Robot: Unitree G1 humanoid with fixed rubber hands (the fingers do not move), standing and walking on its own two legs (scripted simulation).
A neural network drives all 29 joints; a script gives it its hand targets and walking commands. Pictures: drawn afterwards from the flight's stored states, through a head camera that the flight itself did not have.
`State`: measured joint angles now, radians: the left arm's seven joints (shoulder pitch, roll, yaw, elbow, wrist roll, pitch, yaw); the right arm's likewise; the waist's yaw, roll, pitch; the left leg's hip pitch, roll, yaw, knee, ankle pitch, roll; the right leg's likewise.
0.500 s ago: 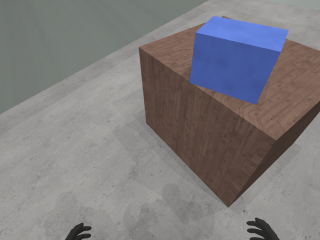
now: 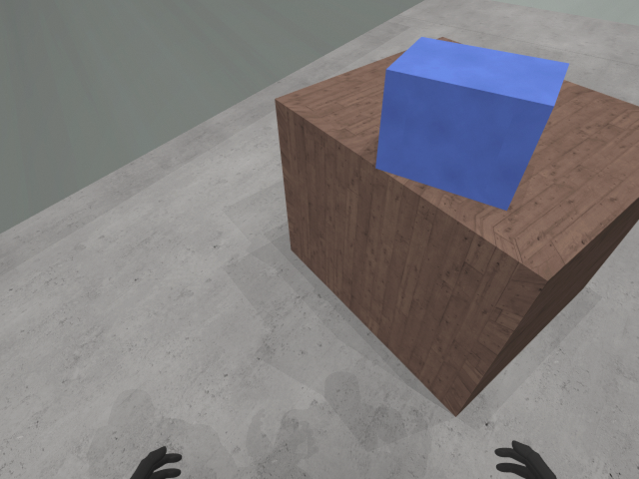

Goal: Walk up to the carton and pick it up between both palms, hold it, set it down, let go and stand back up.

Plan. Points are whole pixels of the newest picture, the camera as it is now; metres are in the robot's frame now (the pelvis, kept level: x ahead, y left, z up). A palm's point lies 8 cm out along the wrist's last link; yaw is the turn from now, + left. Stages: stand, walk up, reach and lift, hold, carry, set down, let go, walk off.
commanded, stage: stand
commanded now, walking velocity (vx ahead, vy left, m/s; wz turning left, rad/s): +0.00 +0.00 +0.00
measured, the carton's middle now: (462, 121) +0.81 -0.29 +0.03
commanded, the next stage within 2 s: walk up in 1.30 s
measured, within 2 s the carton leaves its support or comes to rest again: neither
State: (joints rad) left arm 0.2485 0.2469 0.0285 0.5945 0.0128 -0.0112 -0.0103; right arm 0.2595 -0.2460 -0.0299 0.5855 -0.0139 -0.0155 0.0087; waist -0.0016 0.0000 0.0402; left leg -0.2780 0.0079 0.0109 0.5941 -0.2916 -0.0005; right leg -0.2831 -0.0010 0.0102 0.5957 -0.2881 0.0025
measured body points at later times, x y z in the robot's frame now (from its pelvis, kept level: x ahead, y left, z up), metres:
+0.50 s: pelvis +0.00 +0.00 +0.00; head +0.00 +0.00 +0.45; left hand +0.14 +0.25 -0.09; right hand +0.13 -0.26 -0.09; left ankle +0.02 +0.12 -0.73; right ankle +0.02 -0.12 -0.73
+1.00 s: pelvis +0.00 +0.00 +0.00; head +0.01 +0.00 +0.45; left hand +0.14 +0.26 -0.09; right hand +0.13 -0.26 -0.09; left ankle +0.02 +0.12 -0.73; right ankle +0.02 -0.12 -0.73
